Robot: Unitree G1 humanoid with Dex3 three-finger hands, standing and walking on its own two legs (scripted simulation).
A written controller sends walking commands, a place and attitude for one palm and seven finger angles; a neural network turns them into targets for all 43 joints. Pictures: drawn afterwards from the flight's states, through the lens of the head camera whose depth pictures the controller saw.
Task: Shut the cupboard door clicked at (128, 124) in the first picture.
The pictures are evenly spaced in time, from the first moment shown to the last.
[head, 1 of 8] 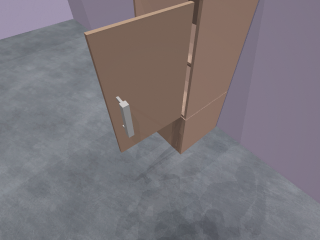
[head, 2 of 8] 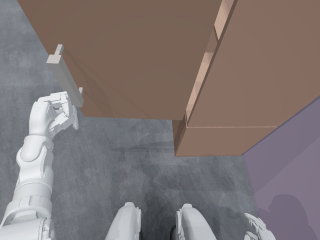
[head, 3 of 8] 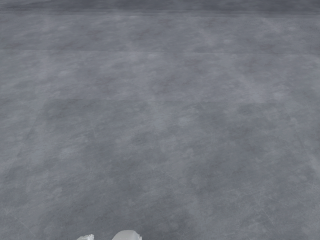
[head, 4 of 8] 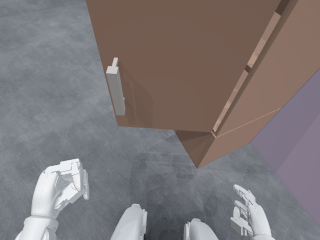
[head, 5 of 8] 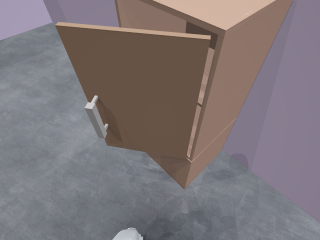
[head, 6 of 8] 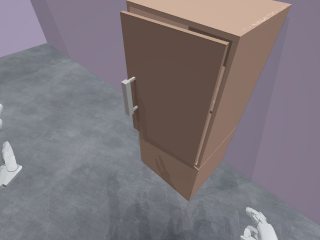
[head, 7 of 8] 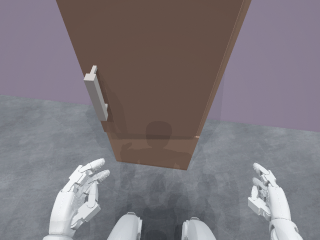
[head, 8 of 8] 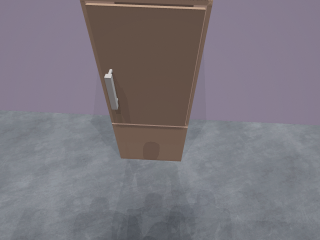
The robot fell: no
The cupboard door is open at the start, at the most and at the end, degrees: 87 87 0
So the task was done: yes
